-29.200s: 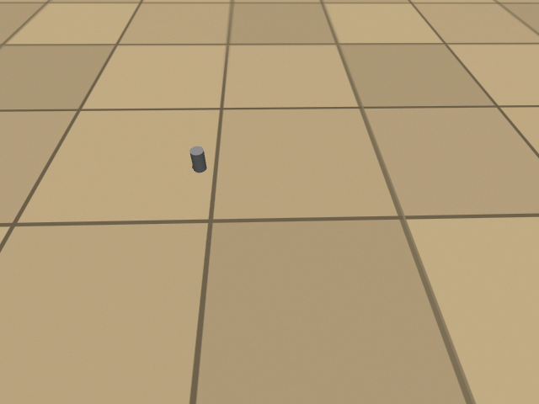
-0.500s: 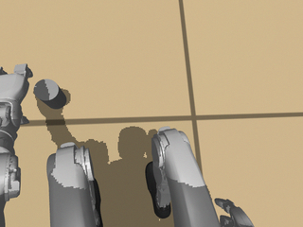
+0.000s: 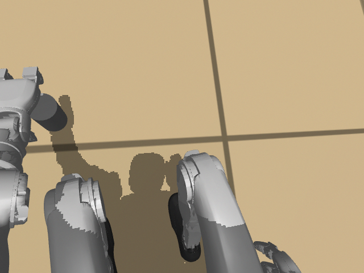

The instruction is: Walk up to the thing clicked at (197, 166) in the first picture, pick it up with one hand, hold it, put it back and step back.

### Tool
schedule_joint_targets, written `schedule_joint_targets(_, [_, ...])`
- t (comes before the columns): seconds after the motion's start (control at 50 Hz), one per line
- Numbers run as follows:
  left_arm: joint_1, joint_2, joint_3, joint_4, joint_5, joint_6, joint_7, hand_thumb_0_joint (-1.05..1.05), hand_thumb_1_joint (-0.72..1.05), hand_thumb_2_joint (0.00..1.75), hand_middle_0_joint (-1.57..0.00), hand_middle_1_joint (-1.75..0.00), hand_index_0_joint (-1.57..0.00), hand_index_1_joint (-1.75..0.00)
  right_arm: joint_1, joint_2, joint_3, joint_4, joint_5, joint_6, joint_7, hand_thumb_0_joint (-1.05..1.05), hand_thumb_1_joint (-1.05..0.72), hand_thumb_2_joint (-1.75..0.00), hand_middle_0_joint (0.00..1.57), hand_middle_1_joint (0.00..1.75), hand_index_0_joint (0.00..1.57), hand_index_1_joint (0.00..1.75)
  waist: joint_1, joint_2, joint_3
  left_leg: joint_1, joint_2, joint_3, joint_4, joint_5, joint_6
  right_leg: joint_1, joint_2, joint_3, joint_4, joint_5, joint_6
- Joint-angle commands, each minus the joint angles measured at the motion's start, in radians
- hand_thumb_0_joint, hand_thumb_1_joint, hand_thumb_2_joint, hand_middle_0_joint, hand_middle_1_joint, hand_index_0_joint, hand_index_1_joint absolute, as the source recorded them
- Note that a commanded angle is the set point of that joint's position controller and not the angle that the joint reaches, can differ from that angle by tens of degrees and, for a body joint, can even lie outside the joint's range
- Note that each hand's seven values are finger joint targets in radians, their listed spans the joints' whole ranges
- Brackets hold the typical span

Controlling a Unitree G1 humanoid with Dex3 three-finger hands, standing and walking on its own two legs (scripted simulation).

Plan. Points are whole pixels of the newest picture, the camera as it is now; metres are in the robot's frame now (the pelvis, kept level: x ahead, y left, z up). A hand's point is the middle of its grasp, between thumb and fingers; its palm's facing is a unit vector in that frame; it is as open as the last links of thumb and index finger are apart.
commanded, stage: approach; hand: left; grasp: from above
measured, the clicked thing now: (48, 113) +0.51 +0.23 -0.29
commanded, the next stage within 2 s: rest palm in 0.50 s
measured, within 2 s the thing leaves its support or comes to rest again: neither
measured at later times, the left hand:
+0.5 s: hand (28, 112) +0.48 +0.25 -0.19, palm faces -0.52 -0.09 -0.85, open 13.9 cm
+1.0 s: hand (42, 111) +0.49 +0.23 -0.22, palm faces -0.44 -0.06 -0.90, open 14.0 cm
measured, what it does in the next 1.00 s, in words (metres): stands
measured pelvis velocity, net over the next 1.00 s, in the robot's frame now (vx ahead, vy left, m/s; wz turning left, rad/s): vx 0.00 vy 0.00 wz -0.03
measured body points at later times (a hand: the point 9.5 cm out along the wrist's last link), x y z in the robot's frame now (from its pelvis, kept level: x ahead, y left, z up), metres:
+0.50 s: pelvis +0.00 -0.01 -0.02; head +0.26 +0.02 +0.35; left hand +0.50 +0.25 -0.14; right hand +0.00 -0.27 -0.13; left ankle +0.08 +0.12 -0.32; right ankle +0.10 -0.12 -0.32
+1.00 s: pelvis +0.00 +0.00 -0.03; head +0.26 +0.07 +0.33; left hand +0.51 +0.23 -0.17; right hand +0.04 -0.28 -0.12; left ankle +0.08 +0.12 -0.32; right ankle +0.10 -0.12 -0.32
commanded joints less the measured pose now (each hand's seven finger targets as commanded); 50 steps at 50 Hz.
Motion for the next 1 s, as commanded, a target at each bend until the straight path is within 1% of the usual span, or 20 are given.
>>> schedule_joint_targets(0.0, [-0.454, 0.109, -0.015, -0.106, 0.013, 0.005, 0.060, 0.00, -0.52, 0.97, -0.06, -1.09, -0.08, -1.07, 0.242, -0.247, -0.064, 0.013, -0.013, -0.017, -0.017, 0.00, -0.91, -0.90, 0.20, 0.30, 0.20, 0.30, -0.092, 0.284, -0.642, 0.525, -0.014, 0.059, -0.216, 0.135, 0.026, 0.287, 0.028, -0.085, -0.246, 0.210, -0.061])
schedule_joint_targets(0.12, [-0.471, 0.224, 0.064, -0.026, 0.058, 0.082, 0.115, 0.00, -0.54, 0.99, -0.07, -1.05, -0.08, -1.04, 0.228, -0.261, -0.035, -0.020, -0.019, -0.014, -0.001, 0.00, -0.91, -0.90, 0.20, 0.30, 0.20, 0.30, -0.077, 0.365, -0.691, 0.536, -0.013, 0.057, -0.215, 0.163, 0.020, 0.273, 0.028, -0.091, -0.193, 0.241, -0.069])
schedule_joint_targets(0.16, [-0.484, 0.241, 0.079, -0.033, 0.052, 0.109, 0.119, 0.00, -0.54, 0.98, -0.07, -1.04, -0.07, -1.03, 0.224, -0.264, -0.030, -0.036, -0.014, -0.014, 0.008, 0.00, -0.91, -0.90, 0.20, 0.30, 0.20, 0.30, -0.076, 0.359, -0.688, 0.503, -0.013, 0.065, -0.209, 0.158, 0.028, 0.290, 0.026, -0.083, -0.201, 0.242, -0.065])
schedule_joint_targets(0.22, [-0.439, 0.279, 0.103, -0.036, 0.012, 0.144, 0.108, 0.00, -0.53, 0.97, -0.07, -1.05, -0.08, -1.04, 0.214, -0.263, -0.017, -0.051, -0.006, -0.011, 0.018, 0.00, -0.91, -0.90, 0.20, 0.30, 0.20, 0.30, -0.056, 0.305, -0.710, 0.434, -0.014, 0.085, -0.183, 0.178, 0.045, 0.370, 0.036, -0.066, -0.218, 0.266, -0.052])
schedule_joint_targets(0.28, [-0.337, 0.306, 0.117, -0.003, -0.032, 0.168, 0.070, 0.00, -0.52, 0.95, -0.06, -1.07, -0.08, -1.05, 0.209, -0.255, -0.012, -0.060, 0.006, -0.004, 0.025, 0.00, -0.91, -0.90, 0.20, 0.30, 0.20, 0.30, -0.034, 0.255, -0.705, 0.354, -0.016, 0.094, -0.171, 0.187, 0.056, 0.447, 0.042, -0.052, -0.220, 0.272, -0.042])
schedule_joint_targets(0.3, [-0.287, 0.287, 0.109, 0.021, -0.048, 0.176, 0.049, 0.00, -0.51, 0.94, -0.06, -1.08, -0.08, -1.05, 0.210, -0.246, -0.012, -0.062, 0.005, -0.001, 0.025, 0.00, -0.91, -0.90, 0.20, 0.30, 0.20, 0.30, -0.045, 0.194, -0.676, 0.326, -0.016, 0.093, -0.158, 0.177, 0.065, 0.473, 0.045, -0.047, -0.231, 0.267, -0.035])
schedule_joint_targets(0.36, [-0.248, 0.308, 0.112, -0.014, -0.102, 0.161, -0.015, 0.00, -0.49, 0.92, -0.06, -1.10, -0.09, -1.06, 0.220, -0.238, -0.020, -0.058, 0.014, 0.006, 0.023, 0.00, -0.91, -0.90, 0.20, 0.30, 0.20, 0.30, -0.046, 0.113, -0.646, 0.241, -0.021, 0.085, -0.144, 0.146, 0.074, 0.518, 0.047, -0.028, -0.246, 0.225, -0.024])
schedule_joint_targets(0.44, [-0.245, 0.289, 0.092, -0.093, -0.117, 0.079, -0.097, 0.00, -0.48, 0.91, -0.06, -1.12, -0.10, -1.08, 0.248, -0.251, -0.023, -0.053, 0.012, 0.006, 0.021, 0.00, -0.91, -0.90, 0.20, 0.30, 0.20, 0.30, -0.071, 0.099, -0.597, 0.243, -0.022, 0.063, -0.133, 0.118, 0.067, 0.483, 0.043, -0.046, -0.229, 0.179, -0.031])
schedule_joint_targets(0.48, [-0.256, 0.255, 0.077, -0.166, -0.126, 0.015, -0.110, 0.00, -0.50, 0.92, -0.06, -1.13, -0.10, -1.09, 0.247, -0.247, -0.034, -0.046, 0.006, 0.006, 0.018, 0.00, -0.91, -0.90, 0.20, 0.30, 0.20, 0.30, -0.059, 0.146, -0.603, 0.268, -0.021, 0.060, -0.126, 0.105, 0.051, 0.471, 0.047, -0.047, -0.224, 0.151, -0.042])
schedule_joint_targets(0.5, [-0.298, 0.238, 0.063, -0.237, -0.119, -0.018, -0.105, 0.00, -0.49, 0.91, -0.06, -1.12, -0.10, -1.08, 0.257, -0.263, -0.041, -0.041, 0.005, 0.004, 0.013, 0.00, -0.91, -0.90, 0.20, 0.30, 0.20, 0.30, -0.061, 0.176, -0.624, 0.307, -0.022, 0.059, -0.121, 0.107, 0.043, 0.439, 0.044, -0.059, -0.229, 0.151, -0.049])
schedule_joint_targets(0.54, [-0.333, 0.256, 0.058, -0.383, -0.095, -0.068, -0.079, 0.00, -0.49, 0.90, -0.06, -1.14, -0.10, -1.10, 0.257, -0.263, -0.060, -0.042, 0.006, 0.004, 0.006, 0.00, -0.92, -0.90, 0.20, 0.30, 0.20, 0.30, -0.037, 0.286, -0.738, 0.424, -0.019, 0.062, -0.129, 0.144, 0.026, 0.443, 0.045, -0.059, -0.213, 0.186, -0.055])
schedule_joint_targets(0.58, [-0.267, 0.240, 0.053, -0.503, -0.073, -0.077, -0.041, 0.00, -0.45, 0.96, -0.09, -1.15, -0.12, -1.11, 0.247, -0.257, -0.085, -0.049, 0.015, 0.005, -0.001, 0.00, -0.91, -0.90, 0.20, 0.30, 0.20, 0.30, -0.008, 0.383, -0.829, 0.559, -0.017, 0.061, -0.170, 0.181, 0.008, 0.408, 0.040, -0.073, -0.193, 0.227, -0.063])
schedule_joint_targets(0.62, [-0.276, 0.150, 0.017, -0.408, -0.039, -0.055, 0.001, 0.00, -0.51, 0.94, -0.06, -1.05, -0.08, -1.03, 0.238, -0.254, -0.094, -0.024, 0.012, 0.013, -0.005, 0.00, -0.91, -0.90, 0.20, 0.30, 0.20, 0.30, -0.039, 0.382, -0.746, 0.575, -0.013, 0.054, -0.190, 0.172, 0.002, 0.307, 0.038, -0.091, -0.185, 0.231, -0.071])
schedule_joint_targets(0.64, [-0.314, 0.128, 0.011, -0.330, -0.024, -0.045, 0.022, 0.00, -0.52, 0.95, -0.06, -1.04, -0.07, -1.02, 0.244, -0.255, -0.089, -0.011, 0.008, 0.014, -0.005, 0.00, -0.91, -0.90, 0.20, 0.30, 0.20, 0.30, -0.071, 0.348, -0.678, 0.537, -0.013, 0.043, -0.192, 0.148, 0.004, 0.265, 0.036, -0.102, -0.182, 0.220, -0.069])
schedule_joint_targets(0.7, [-0.372, 0.104, -0.016, -0.137, 0.004, -0.008, 0.071, 0.00, -0.53, 1.00, -0.07, -1.02, -0.07, -1.01, 0.238, -0.258, -0.065, 0.007, -0.004, 0.007, -0.009, 0.00, -0.91, -0.90, 0.20, 0.30, 0.20, 0.30, -0.112, 0.293, -0.549, 0.489, -0.009, 0.028, -0.182, 0.127, 0.011, 0.173, 0.035, -0.122, -0.173, 0.211, -0.067])
schedule_joint_targets(0.78, [-0.386, 0.157, 0.008, -0.025, 0.032, 0.019, 0.103, 0.00, -0.51, 1.03, -0.08, -1.03, -0.08, -1.03, 0.220, -0.273, -0.041, 0.011, -0.018, -0.012, 0.000, 0.00, -0.90, -0.90, 0.20, 0.30, 0.20, 0.30, -0.088, 0.312, -0.543, 0.494, -0.015, 0.025, -0.183, 0.152, 0.010, 0.180, 0.026, -0.121, -0.149, 0.220, -0.066])
schedule_joint_targets(0.88, [-0.381, 0.227, 0.057, 0.047, 0.055, 0.035, 0.116, 0.00, -0.52, 0.99, -0.07, -1.02, -0.07, -1.02, 0.198, -0.288, -0.019, -0.027, -0.032, -0.031, 0.018, 0.00, -0.90, -0.90, 0.20, 0.30, 0.20, 0.30, -0.092, 0.361, -0.579, 0.509, -0.016, 0.031, -0.166, 0.167, 0.011, 0.220, 0.027, -0.118, -0.129, 0.231, -0.061])
schedule_joint_targets(0.9, [-0.380, 0.224, 0.059, 0.076, 0.056, 0.038, 0.117, 0.00, -0.50, 0.97, -0.07, -1.03, -0.07, -1.02, 0.198, -0.291, -0.014, -0.033, -0.039, -0.039, 0.026, 0.00, -0.90, -0.90, 0.20, 0.30, 0.20, 0.30, -0.110, 0.344, -0.557, 0.487, -0.013, 0.033, -0.148, 0.157, 0.015, 0.216, 0.025, -0.118, -0.128, 0.226, -0.057])
schedule_joint_targets(0.94, [-0.400, 0.283, 0.091, 0.024, 0.058, 0.036, 0.128, 0.00, -0.52, 0.98, -0.06, -1.03, -0.07, -1.02, 0.200, -0.294, -0.009, -0.044, -0.039, -0.046, 0.035, 0.00, -0.90, -0.90, 0.20, 0.30, 0.20, 0.30, -0.094, 0.363, -0.589, 0.475, -0.017, 0.045, -0.142, 0.152, 0.020, 0.239, 0.032, -0.113, -0.138, 0.224, -0.060])
schedule_joint_targets(0.98, [-0.376, 0.287, 0.100, 0.041, 0.040, 0.040, 0.131, 0.00, -0.53, 0.99, -0.07, -1.02, -0.07, -1.02, 0.201, -0.292, 0.000, -0.054, -0.043, -0.050, 0.043, 0.00, -0.90, -0.90, 0.20, 0.30, 0.20, 0.30, -0.095, 0.335, -0.585, 0.441, -0.016, 0.055, -0.120, 0.152, 0.029, 0.266, 0.035, -0.109, -0.147, 0.228, -0.055])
